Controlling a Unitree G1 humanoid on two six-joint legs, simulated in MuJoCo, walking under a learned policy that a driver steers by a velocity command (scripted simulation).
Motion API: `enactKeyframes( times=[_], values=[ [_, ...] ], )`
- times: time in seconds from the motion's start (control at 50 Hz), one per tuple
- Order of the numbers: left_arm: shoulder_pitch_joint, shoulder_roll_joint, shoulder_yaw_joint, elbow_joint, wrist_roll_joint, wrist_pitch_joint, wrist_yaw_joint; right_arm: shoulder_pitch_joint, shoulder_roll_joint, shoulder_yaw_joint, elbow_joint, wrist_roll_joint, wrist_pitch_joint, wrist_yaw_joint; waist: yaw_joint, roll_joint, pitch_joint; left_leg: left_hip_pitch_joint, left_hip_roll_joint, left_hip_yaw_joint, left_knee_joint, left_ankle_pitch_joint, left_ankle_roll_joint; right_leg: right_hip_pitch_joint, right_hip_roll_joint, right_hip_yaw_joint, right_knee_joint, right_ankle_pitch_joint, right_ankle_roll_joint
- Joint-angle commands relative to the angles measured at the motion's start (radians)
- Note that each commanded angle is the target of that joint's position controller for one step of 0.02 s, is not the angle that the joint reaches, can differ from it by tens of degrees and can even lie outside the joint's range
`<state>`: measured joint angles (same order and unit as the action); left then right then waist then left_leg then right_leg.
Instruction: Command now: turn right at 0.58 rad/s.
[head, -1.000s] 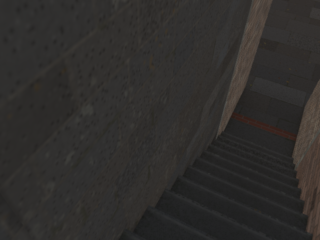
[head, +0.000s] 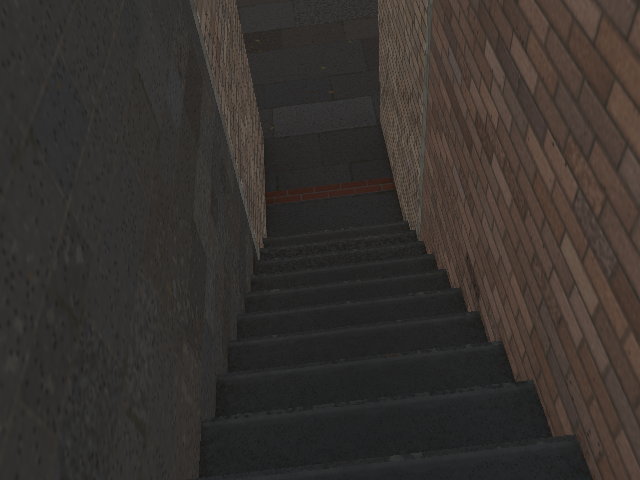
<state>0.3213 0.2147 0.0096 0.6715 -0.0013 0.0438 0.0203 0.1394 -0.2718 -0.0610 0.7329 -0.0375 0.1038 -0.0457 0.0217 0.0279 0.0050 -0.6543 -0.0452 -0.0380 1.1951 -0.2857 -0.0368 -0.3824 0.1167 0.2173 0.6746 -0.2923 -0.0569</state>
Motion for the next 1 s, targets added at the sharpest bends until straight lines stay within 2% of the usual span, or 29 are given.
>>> enactKeyframes(
  times=[0.02,0.08,0.1,0.14,0.16,0.18,0.2,0.22,0.24,0.26,0.28,0.32,0.36,0.42,0.54,0.58,0.6,0.62,0.64,0.68,0.7,0.72,0.74,0.78,0.8,0.84,0.88,0.94,1.0],
  values=[
    [0.005,0.165,0.053,-0.088,0.020,0.017,0.013,-0.049,-0.034,0.010,-0.098,0.018,-0.043,0.011,0.018,-0.194,-0.105,-0.052,-0.028,0.016,-0.115,-0.073,-0.002,0.244,-0.197,0.332,-0.235,0.324,-0.164],
    [-0.056,0.155,0.052,-0.116,0.033,0.026,-0.006,-0.039,-0.055,0.013,-0.113,0.039,-0.066,0.010,0.018,-0.201,-0.104,0.088,-0.036,0.005,-0.196,-0.134,0.012,0.209,-0.187,0.344,-0.256,0.403,-0.176],
    [-0.086,0.169,0.057,-0.124,0.026,0.030,-0.002,-0.008,-0.061,0.016,-0.123,0.040,-0.068,0.016,0.012,-0.233,-0.093,0.132,-0.047,0.016,-0.221,-0.152,0.014,0.175,-0.188,0.362,-0.262,0.388,-0.191],
    [-0.080,0.161,0.055,-0.116,0.040,0.046,0.003,0.029,-0.057,0.022,-0.127,0.066,-0.079,0.017,0.027,-0.218,-0.070,0.240,-0.029,-0.039,-0.529,-0.234,0.032,0.202,-0.166,0.382,-0.310,0.199,-0.172],
    [-0.117,0.160,0.052,-0.129,0.051,0.044,0.005,0.082,-0.063,0.018,-0.101,0.066,-0.087,0.024,-0.006,-0.178,-0.057,0.366,-0.022,-0.034,-0.603,-0.153,0.036,0.139,-0.171,0.397,-0.321,0.178,-0.153],
    [-0.145,0.154,0.050,-0.134,0.036,0.041,0.008,0.179,-0.047,0.015,-0.066,0.060,-0.092,0.019,-0.058,-0.126,-0.059,0.556,-0.010,-0.001,-0.727,-0.006,0.039,0.023,-0.147,0.369,-0.290,0.144,-0.127],
    [-0.122,0.122,0.044,-0.126,0.027,0.033,0.005,0.231,-0.072,0.005,-0.046,0.045,-0.095,0.016,-0.069,-0.023,-0.042,0.732,0.028,-0.055,-0.784,0.000,0.035,-0.131,-0.083,0.293,-0.192,0.014,-0.089],
    [-0.104,0.089,0.043,-0.142,0.009,0.016,-0.006,0.242,-0.146,-0.007,-0.068,0.034,-0.100,0.022,-0.075,0.175,-0.038,0.903,0.206,-0.301,-0.806,-0.104,0.050,-0.373,0.020,0.146,-0.028,-0.231,-0.034],
    [-0.212,0.172,0.066,-0.185,-0.002,0.007,0.001,0.266,-0.168,-0.005,-0.070,0.041,-0.106,0.024,-0.129,0.227,0.051,0.815,0.363,-0.559,-0.936,0.004,0.094,-0.530,0.112,0.047,0.047,-0.321,-0.014],
    [-0.248,0.193,0.080,-0.157,0.001,0.004,0.005,0.265,-0.120,0.014,-0.050,0.041,-0.108,0.017,-0.115,0.114,0.097,0.745,0.353,-0.557,-0.918,0.090,0.091,-0.522,0.075,0.052,0.139,-0.274,0.009],
    [-0.242,0.172,0.078,-0.134,0.002,0.006,0.004,0.237,-0.117,0.018,-0.050,0.025,-0.114,0.017,-0.088,0.093,0.090,0.662,0.297,-0.441,-0.895,0.115,0.110,-0.470,0.089,-0.003,0.296,-0.186,0.020],
    [-0.223,0.137,0.068,-0.101,0.032,0.004,-0.004,0.155,-0.105,0.024,-0.076,0.014,-0.137,0.009,-0.044,0.105,0.015,0.560,0.256,-0.316,-0.835,0.298,0.175,-0.417,0.094,-0.031,0.600,-0.071,0.032],
    [-0.198,0.107,0.057,-0.080,0.041,0.021,-0.005,0.158,-0.039,0.049,-0.067,0.026,-0.130,0.011,-0.011,0.065,-0.015,0.498,0.227,-0.245,-0.779,0.446,0.217,-0.437,0.116,-0.034,0.763,-0.112,0.058],
    [-0.232,0.091,0.046,-0.081,0.032,0.041,0.003,0.211,-0.049,0.057,-0.064,0.026,-0.129,0.009,-0.026,0.063,-0.029,0.481,0.220,-0.212,-0.749,0.476,0.243,-0.509,0.124,-0.043,0.904,-0.070,0.088],
    [-0.249,0.064,0.020,-0.034,0.039,0.052,-0.002,0.224,-0.042,0.076,-0.027,0.024,-0.130,0.011,-0.028,0.069,-0.032,0.434,0.190,-0.194,-0.786,0.215,0.193,-0.288,-0.011,-0.096,0.445,0.058,0.094],
    [-0.262,0.063,0.013,-0.004,0.028,0.059,-0.010,0.243,-0.071,0.065,0.012,0.036,-0.126,0.027,-0.047,0.150,0.006,0.310,0.196,-0.192,-0.863,0.068,0.195,-0.056,-0.049,-0.209,0.279,-0.007,0.068],
    [-0.199,0.051,0.011,0.048,0.035,0.053,-0.010,0.201,-0.082,0.065,0.004,0.048,-0.146,0.040,-0.023,0.164,-0.026,0.143,0.221,-0.169,-0.854,0.164,0.212,0.179,-0.053,-0.233,0.432,0.243,0.046],
    [-0.237,0.072,0.009,0.021,0.004,0.054,-0.016,0.205,-0.063,0.066,0.019,0.034,-0.124,0.043,-0.027,0.169,0.076,0.225,0.188,-0.159,-0.867,0.046,0.213,0.070,-0.058,-0.245,0.092,-0.151,0.036],
    [-0.240,0.054,0.007,0.042,-0.006,0.047,-0.019,0.297,-0.077,0.054,0.054,0.033,-0.112,0.055,-0.078,0.164,0.122,0.204,0.181,-0.192,-0.897,-0.022,0.213,0.156,-0.044,-0.273,-0.003,-0.140,0.031],
    [-0.136,0.052,0.003,0.101,-0.002,0.030,-0.012,0.318,-0.068,0.048,0.080,0.036,-0.092,0.057,-0.043,0.093,0.142,0.185,0.176,-0.215,-0.856,0.010,0.189,0.320,-0.094,-0.200,-0.216,-0.050,0.018],
    [-0.089,0.039,-0.008,0.114,0.017,0.008,-0.009,0.321,-0.016,0.057,0.078,0.037,-0.099,0.062,-0.036,0.020,0.096,0.190,0.140,-0.184,-0.786,-0.031,0.159,0.415,-0.200,-0.041,-0.306,0.021,0.015],
    [-0.120,0.069,-0.007,0.107,0.030,-0.012,0.000,0.360,-0.012,0.053,0.077,0.049,-0.111,0.066,-0.078,-0.081,0.125,0.129,0.093,-0.147,-0.854,-0.093,0.133,0.379,-0.289,0.088,-0.236,0.108,-0.045],
    [-0.089,0.072,-0.002,0.121,0.035,-0.018,-0.002,0.316,-0.049,0.036,0.107,0.040,-0.108,0.060,-0.025,-0.121,0.104,0.217,0.070,-0.096,-0.810,-0.116,0.126,0.288,-0.281,0.125,-0.288,-0.090,-0.089],
    [-0.015,0.107,0.010,0.147,0.023,-0.024,0.000,0.215,-0.057,0.020,0.090,0.032,-0.104,0.066,0.015,-0.186,0.095,0.218,0.018,-0.023,-0.660,-0.165,0.120,0.276,-0.288,0.219,-0.391,-0.395,-0.127],
    [0.025,0.124,0.017,0.156,0.007,-0.020,0.006,0.200,-0.054,0.016,0.086,0.018,-0.102,0.072,0.020,-0.200,0.092,0.168,0.011,0.002,-0.622,-0.163,0.119,0.304,-0.298,0.248,-0.402,-0.429,-0.150],
    [0.084,0.131,0.025,0.176,0.004,-0.026,0.009,0.178,-0.045,0.008,0.077,0.019,-0.111,0.072,0.037,-0.219,0.074,0.076,0.003,0.005,-0.542,-0.191,0.106,0.366,-0.317,0.295,-0.411,-0.336,-0.186],
    [0.159,0.163,0.046,0.201,0.008,-0.043,0.008,0.142,-0.037,0.005,0.070,0.007,-0.114,0.070,0.051,-0.211,0.062,-0.009,-0.002,0.003,-0.398,-0.201,0.090,0.388,-0.346,0.313,-0.419,-0.243,-0.220],
    [0.175,0.161,0.064,0.211,0.029,-0.074,0.009,0.169,-0.021,0.003,0.111,-0.024,-0.114,0.063,0.036,-0.128,0.038,-0.010,0.031,-0.034,-0.136,-0.022,0.068,0.269,-0.346,0.217,-0.374,-0.078,-0.258],
    [0.198,0.149,0.063,0.233,0.025,-0.094,0.002,0.150,-0.035,-0.005,0.114,-0.025,-0.109,0.056,0.007,-0.101,0.043,-0.046,0.051,-0.052,-0.087,0.073,0.060,0.207,-0.341,0.160,-0.304,0.025,-0.251]
  ],
)
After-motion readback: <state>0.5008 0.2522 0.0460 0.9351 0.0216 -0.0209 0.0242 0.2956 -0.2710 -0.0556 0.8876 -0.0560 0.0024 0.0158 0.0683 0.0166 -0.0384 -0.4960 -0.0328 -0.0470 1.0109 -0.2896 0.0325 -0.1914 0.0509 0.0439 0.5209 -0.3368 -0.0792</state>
